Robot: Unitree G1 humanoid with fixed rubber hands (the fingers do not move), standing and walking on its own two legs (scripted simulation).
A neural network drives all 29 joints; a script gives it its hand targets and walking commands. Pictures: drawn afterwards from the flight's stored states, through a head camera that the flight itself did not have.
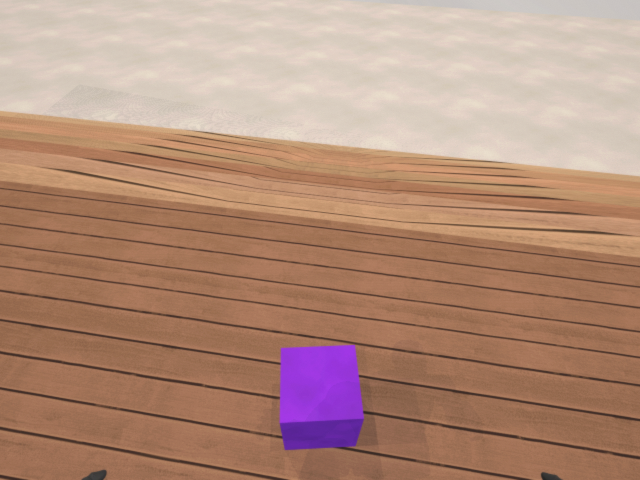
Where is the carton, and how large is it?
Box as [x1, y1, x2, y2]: [280, 345, 363, 449]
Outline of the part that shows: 354,345 281,348 280,426 285,449 355,445 362,423 363,414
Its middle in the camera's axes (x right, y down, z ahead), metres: +0.00 +0.46 +1.11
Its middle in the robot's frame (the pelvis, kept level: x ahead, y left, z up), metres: +0.47 +0.00 -0.66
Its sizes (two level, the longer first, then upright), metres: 0.210 0.200 0.250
